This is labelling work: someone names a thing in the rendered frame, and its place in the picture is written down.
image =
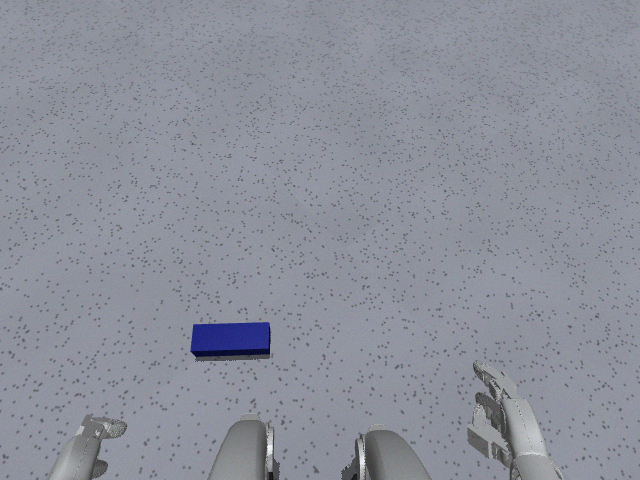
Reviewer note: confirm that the left robot hand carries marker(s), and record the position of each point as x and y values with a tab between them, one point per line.
78	459

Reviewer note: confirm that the carton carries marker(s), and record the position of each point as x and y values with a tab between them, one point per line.
230	339

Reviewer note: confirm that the right robot arm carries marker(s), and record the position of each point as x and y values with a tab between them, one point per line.
534	467

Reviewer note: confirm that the right robot hand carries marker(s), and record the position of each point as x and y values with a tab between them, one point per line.
514	429

